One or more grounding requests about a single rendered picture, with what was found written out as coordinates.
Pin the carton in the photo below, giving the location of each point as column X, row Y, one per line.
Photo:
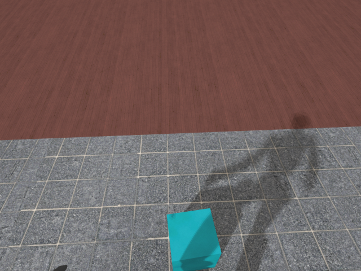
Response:
column 193, row 240

